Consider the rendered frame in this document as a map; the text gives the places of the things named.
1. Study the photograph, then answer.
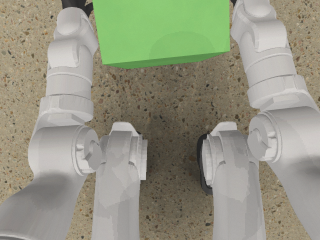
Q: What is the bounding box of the robot left hand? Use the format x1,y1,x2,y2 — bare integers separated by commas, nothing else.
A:
61,0,94,18

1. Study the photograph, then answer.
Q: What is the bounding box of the left robot shin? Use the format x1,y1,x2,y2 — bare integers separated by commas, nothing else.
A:
95,121,139,172

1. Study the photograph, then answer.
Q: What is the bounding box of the left robot forearm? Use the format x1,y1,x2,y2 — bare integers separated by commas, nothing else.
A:
27,7,99,170

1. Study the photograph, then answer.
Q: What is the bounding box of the right robot upper arm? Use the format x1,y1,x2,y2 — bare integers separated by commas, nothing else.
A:
247,106,320,240

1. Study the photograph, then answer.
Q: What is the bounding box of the left robot thigh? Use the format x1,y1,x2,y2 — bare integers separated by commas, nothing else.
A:
91,130,148,240

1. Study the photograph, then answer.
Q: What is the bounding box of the right robot forearm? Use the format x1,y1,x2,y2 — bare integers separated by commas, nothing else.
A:
230,0,320,113

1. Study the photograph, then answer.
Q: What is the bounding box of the left robot upper arm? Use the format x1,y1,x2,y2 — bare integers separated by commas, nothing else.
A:
0,124,102,240

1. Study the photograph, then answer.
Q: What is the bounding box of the carton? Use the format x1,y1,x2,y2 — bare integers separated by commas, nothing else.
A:
92,0,230,69

